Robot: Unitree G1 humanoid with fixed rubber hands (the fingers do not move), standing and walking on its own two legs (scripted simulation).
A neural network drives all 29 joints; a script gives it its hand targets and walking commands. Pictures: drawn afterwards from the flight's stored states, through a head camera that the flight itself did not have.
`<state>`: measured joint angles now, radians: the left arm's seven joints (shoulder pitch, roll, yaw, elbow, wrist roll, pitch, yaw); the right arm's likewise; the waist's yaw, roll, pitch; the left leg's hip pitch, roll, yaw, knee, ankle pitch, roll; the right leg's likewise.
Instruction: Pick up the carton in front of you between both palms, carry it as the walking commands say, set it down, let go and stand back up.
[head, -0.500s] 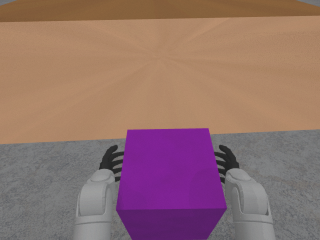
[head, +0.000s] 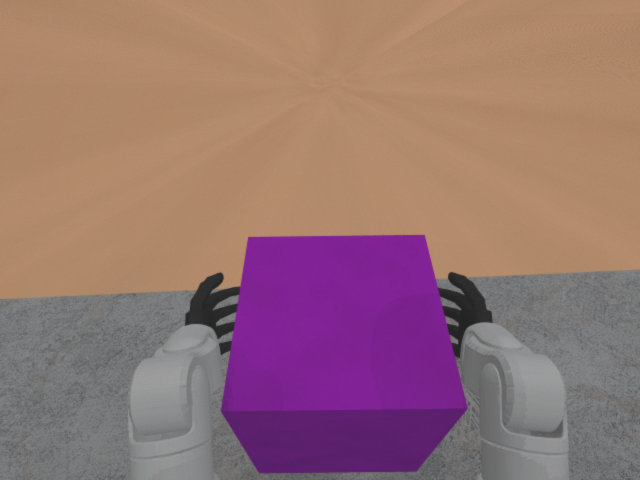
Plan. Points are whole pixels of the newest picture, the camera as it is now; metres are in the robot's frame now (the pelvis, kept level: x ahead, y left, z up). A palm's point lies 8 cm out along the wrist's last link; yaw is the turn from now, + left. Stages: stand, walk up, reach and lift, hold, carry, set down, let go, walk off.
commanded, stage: carry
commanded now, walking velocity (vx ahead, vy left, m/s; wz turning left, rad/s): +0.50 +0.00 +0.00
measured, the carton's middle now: (337, 361) +0.28 +0.01 +0.02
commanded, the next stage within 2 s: none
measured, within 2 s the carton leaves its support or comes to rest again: neither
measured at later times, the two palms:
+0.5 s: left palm (256, 186) +0.58 +0.15 +0.06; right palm (427, 182) +0.61 -0.15 +0.06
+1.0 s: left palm (252, 75) +0.95 +0.20 +0.10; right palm (383, 75) +0.94 -0.10 +0.11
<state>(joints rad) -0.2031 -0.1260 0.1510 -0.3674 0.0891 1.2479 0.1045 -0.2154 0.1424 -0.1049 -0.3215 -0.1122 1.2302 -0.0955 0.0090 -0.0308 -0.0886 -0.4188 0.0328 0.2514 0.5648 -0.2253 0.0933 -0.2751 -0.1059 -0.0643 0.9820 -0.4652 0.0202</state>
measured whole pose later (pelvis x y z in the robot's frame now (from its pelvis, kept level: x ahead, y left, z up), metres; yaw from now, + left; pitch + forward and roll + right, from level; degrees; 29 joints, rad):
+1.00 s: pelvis +0.66 +0.05 +0.00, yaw +0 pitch +3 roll +0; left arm -0.23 -0.14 0.15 -0.46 0.10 1.26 0.10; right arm -0.23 0.15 -0.12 -0.42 -0.09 1.25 -0.10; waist -0.02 -0.03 -0.01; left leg -0.40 0.04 0.26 0.51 -0.18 0.09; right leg -0.34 -0.07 -0.06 1.16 -0.40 -0.02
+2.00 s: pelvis +1.30 +0.09 +0.04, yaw +1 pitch +6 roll -2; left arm -0.81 -0.05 0.31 -0.17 0.08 1.30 0.13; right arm -0.78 0.04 -0.28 -0.17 -0.04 1.29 -0.16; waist -0.11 0.03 0.14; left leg -0.36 -0.02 0.10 0.48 -0.34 0.09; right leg -0.64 0.01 -0.02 1.22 -0.43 -0.04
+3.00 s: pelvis +1.91 +0.21 +0.09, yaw +22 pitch +5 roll -1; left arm -0.82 0.01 0.30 -0.04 0.07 1.34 0.11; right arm -0.83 0.03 -0.26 0.00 -0.05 1.32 -0.15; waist -0.03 -0.01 0.01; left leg -0.15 -0.05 0.11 0.43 -0.47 0.05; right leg -0.81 -0.06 -0.08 0.94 -0.27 -0.05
